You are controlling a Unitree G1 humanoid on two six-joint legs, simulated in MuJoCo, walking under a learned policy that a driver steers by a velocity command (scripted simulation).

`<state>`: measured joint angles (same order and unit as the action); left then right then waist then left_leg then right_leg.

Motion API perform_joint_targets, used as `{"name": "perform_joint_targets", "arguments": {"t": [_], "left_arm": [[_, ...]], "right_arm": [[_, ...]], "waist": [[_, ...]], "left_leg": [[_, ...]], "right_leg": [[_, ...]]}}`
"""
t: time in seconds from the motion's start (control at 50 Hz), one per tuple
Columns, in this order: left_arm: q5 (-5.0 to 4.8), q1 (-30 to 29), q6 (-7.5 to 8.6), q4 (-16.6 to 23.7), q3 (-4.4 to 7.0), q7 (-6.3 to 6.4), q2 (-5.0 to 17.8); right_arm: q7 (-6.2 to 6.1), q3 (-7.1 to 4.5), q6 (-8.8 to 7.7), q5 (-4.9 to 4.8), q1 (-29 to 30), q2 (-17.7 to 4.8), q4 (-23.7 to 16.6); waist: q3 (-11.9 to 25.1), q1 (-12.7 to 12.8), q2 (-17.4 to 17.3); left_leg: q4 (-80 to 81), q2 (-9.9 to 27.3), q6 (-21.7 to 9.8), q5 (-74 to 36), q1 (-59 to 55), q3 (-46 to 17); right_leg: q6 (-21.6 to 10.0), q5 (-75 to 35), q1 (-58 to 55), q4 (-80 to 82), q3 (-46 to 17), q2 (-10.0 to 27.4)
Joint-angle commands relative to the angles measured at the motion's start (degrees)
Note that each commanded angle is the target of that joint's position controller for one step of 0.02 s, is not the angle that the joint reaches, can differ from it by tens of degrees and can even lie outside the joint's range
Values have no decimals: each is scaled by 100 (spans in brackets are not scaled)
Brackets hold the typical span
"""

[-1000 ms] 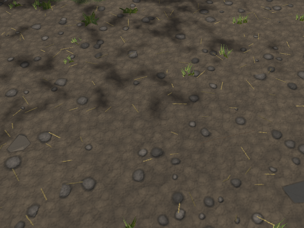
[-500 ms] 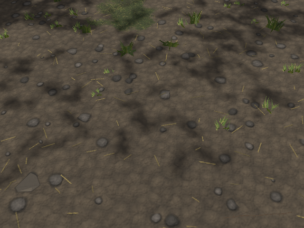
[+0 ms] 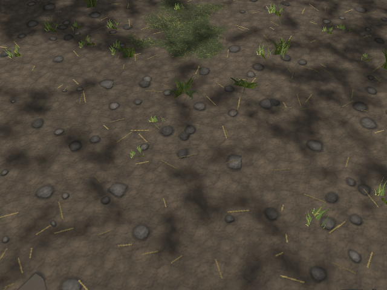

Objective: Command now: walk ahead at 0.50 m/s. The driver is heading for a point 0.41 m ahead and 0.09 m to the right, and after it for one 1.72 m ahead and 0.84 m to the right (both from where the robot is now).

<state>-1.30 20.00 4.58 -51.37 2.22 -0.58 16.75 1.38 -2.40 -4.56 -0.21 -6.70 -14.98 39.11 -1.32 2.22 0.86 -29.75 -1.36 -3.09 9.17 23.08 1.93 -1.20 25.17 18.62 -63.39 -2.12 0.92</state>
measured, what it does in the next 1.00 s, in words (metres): walks ahead, turning right: right foot, then left foot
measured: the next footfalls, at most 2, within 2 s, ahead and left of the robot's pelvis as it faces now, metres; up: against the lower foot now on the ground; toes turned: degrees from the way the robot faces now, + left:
right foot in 0.38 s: +0.35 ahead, -0.15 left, +0.00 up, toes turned -8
left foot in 0.82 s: +0.38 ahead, +0.08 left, +0.00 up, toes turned -28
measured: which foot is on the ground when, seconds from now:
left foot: down 0.00-0.38, up 0.40-0.80, down 0.82-1.00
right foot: up 0.00-0.36, down 0.38-0.82, up 0.84-1.00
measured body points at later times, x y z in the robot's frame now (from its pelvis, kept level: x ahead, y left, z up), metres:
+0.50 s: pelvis +0.22 -0.04 -0.01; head +0.27 -0.07 +0.44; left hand +0.43 +0.19 -0.10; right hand +0.29 -0.34 -0.13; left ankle +0.14 +0.10 -0.64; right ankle +0.31 -0.14 -0.73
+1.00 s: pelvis +0.28 +0.00 +0.01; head +0.31 +0.01 +0.46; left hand +0.55 +0.19 -0.10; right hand +0.26 -0.32 -0.08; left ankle +0.35 +0.09 -0.73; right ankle +0.21 -0.12 -0.65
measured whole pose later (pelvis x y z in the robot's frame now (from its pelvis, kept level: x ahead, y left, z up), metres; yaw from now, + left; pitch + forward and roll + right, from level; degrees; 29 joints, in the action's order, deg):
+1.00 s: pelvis +0.28 +0.00 +0.01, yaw -29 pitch +2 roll -1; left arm -1.0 11.9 -3.8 -36.9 6.3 1.3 20.4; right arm -2.3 -3.3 0.1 1.1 -10.6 -15.1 40.6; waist -1.3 -0.7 2.6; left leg -27.0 2.0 -0.1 12.7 15.9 0.7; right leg 4.2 22.3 32.7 -64.9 -5.4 -4.4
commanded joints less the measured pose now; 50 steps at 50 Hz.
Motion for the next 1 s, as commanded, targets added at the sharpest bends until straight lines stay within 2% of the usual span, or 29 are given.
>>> {"name": "perform_joint_targets", "arguments": {"t": [0.02, 0.08, 0.14, 0.18, 0.22, 0.26, 0.32, 0.36, 0.38, 0.4, 0.42, 0.44, 0.46, 0.48, 0.5, 0.52, 0.56, 0.62, 0.68, 0.74, 0.8, 0.82, 0.84, 0.86, 0.88, 0.9, 0.92, 0.94, 1.0], "left_arm": [[54, -387, 107, 578, 181, 19, 669], [51, -176, -88, 511, 121, 40, 347], [70, -656, -123, 655, 116, 37, 308], [99, -930, -78, 732, 78, -13, 204], [115, -1302, -41, 878, 47, -82, 128], [93, -1470, -57, 1033, 83, -155, 231], [143, -1460, -96, 1245, 184, -269, 454], [168, -642, -87, 1102, 353, -295, 720], [174, -173, -87, 1043, 511, -214, 1162], [194, -80, -147, 1144, 578, -93, 1646], [197, -52, -158, 1323, 506, -92, 1488], [177, -317, -196, 1474, 457, -96, 1179], [109, -635, -234, 1529, 404, -60, 964], [62, -833, -287, 1558, 360, -18, 831], [75, -993, -335, 1599, 341, 25, 784], [141, -1092, -383, 1649, 350, 42, 813], [198, -1154, -426, 1728, 405, 86, 910], [130, -1142, -491, 1796, 478, 192, 1049], [115, -1204, -585, 1865, 486, 239, 1026], [114, -1125, -655, 1891, 491, 232, 993], [34, -1162, -730, 1928, 475, 242, 927], [20, -1006, -736, 1926, 428, 247, 759], [17, -932, -707, 2073, 380, 232, 515], [84, -958, -612, 2100, 492, 205, 879], [87, -807, -601, 1961, 596, 178, 1147], [55, -643, -656, 1789, 619, 186, 1119], [69, -538, -727, 1695, 598, 218, 986], [64, -518, -780, 1686, 556, 214, 834], [-18, -992, -795, 1932, 451, 182, 592]], "right_arm": [[0, -181, -21, 60, -660, -619, -51], [16, -222, -142, 45, -523, -679, 61], [-53, -259, -185, 108, -641, -793, 257], [-104, -254, -165, 124, -595, -833, 323], [-158, -260, -133, 119, -766, -915, 430], [-205, -287, -53, 60, -822, -1014, 512], [-306, -351, 126, -61, -730, -1136, 559], [-398, -367, 257, -106, -604, -1127, 502], [-418, -326, 270, -8, -877, -1027, 449], [-361, -146, 214, 293, -1421, -495, 275], [-258, -70, 138, 170, -1597, -553, 255], [-206, -165, 132, -12, -1176, -940, 235], [-235, -162, 171, -48, -772, -924, 124], [-305, -174, 239, 16, -587, -893, 132], [-360, -208, 322, 63, -531, -950, 85], [-366, -210, 387, 61, -567, -907, 62], [-388, -172, 419, 72, -674, -731, 83], [-400, -152, 437, 83, -576, -666, 91], [-369, -163, 446, 55, -368, -664, 28], [-316, -189, 369, 23, -264, -691, -37], [-245, -260, 276, -4, -618, -731, 58], [-259, -349, 273, 63, -787, -1016, 72], [-287, -479, 335, 237, -682, -1588, 26], [-272, -467, 334, 389, -522, -1447, -72], [-312, -378, 319, 338, -179, -1149, -235], [-340, -329, 322, 229, 75, -932, -289], [-363, -296, 334, 127, 173, -822, -321], [-380, -265, 353, 83, 154, -773, -326], [-422, -290, 445, 130, -156, -843, -273]], "waist": [[344, -318, -519], [238, -63, -630], [8, -141, -433], [-48, -210, -401], [20, -392, -393], [85, -431, -447], [171, -318, -555], [554, 93, -436], [963, 211, 172], [1570, -186, 1523], [2640, -76, 1450], [2427, 134, 671], [1844, 73, 308], [1348, -30, -37], [1090, -179, 47], [939, -305, 252], [916, -371, 469], [1117, -312, 473], [983, -234, 626], [855, -146, 802], [792, -362, 834], [822, -354, 477], [615, -120, -1129], [554, -196, -1701], [523, -78, -1211], [441, 15, -896], [398, 10, -807], [323, -43, -818], [254, -322, -1010]], "left_leg": [[1684, 1537, -1075, -338, -1815, -2002], [2128, 1448, -1147, -780, -1168, -1342], [2249, 1383, -1037, -1431, -1155, -684], [2111, 1141, -816, -2345, -1011, -10], [1991, 1156, -712, -2678, -1117, 249], [1755, 1304, -643, -2792, -1550, 297], [1025, 1541, -467, -3235, -2178, 266], [-297, 1316, -202, -3683, -2157, 440], [-1631, 860, 152, -2723, -1591, 642], [-3707, 16, 591, 1810, 371, 638], [-5023, -436, 700, 3272, 1255, -484], [-5183, -84, 608, 2802, 1498, -879], [-4902, 103, 558, 2316, 1684, -806], [-4477, 278, 575, 2012, 1627, -769], [-4051, 363, 578, 1817, 1315, -786], [-3678, 321, 582, 1714, 982, -723], [-2959, 185, 650, 1622, 659, -604], [-2287, 107, 748, 1166, 403, -674], [-1779, 37, 753, 883, 220, -722], [-1148, -31, 666, 949, 47, -738], [358, -36, 428, 358, -788, -588], [815, 616, 184, 239, -1370, -1027], [1196, 1871, -537, -171, -1664, -2415], [1444, 2529, -1174, -726, -1245, -3262], [1316, 2374, -1125, -911, -1132, -2821], [1187, 1974, -837, -918, -1093, -2185], [1095, 1717, -663, -901, -1214, -1786], [1076, 1633, -668, -1135, -1229, -1517], [1124, 1485, -772, -1283, -1614, -979]], "right_leg": [[26, -602, 2044, -270, -174, 657], [175, -1064, 1693, 120, -139, 730], [250, -2008, 1929, 966, -227, 717], [220, -2719, 1491, 1889, -60, 523], [187, -3337, 1143, 2468, 122, 341], [129, -3313, 1154, 2756, 121, 271], [-76, -2401, 1213, 3022, 215, 150], [-293, -2379, 242, 3505, 447, -190], [-558, -4308, -812, 3689, -97, 82], [-1469, -7022, -2639, 3173, -1993, 1461], [-2412, -6378, -3437, 3610, -3614, 2194], [-2170, -5448, -3077, 3806, -3069, 1840], [-1844, -4577, -2480, 3910, -2546, 1547], [-1614, -3967, -1725, 4115, -2259, 1338], [-1507, -3498, -1054, 4297, -2123, 1179], [-1423, -3189, -580, 4443, -2040, 1016], [-1391, -3276, -228, 4511, -1870, 839], [-1303, -2706, -136, 4500, -1917, 744], [-1129, -1470, 76, 4593, -2114, 594], [-1033, -1055, -49, 4536, -2453, 569], [-770, -1062, 34, 4199, -2557, 346], [-496, -490, 465, 3725, -2278, 50], [-129, 559, 1564, 2472, -1106, -824], [139, 973, 1844, 988, -670, -877], [253, 618, 1761, 182, -757, -638], [348, 290, 1727, -140, -649, -585], [454, 10, 1815, -483, -564, -539], [546, -129, 1884, -765, -492, -500], [709, -428, 1993, -138, -88, -298]]}}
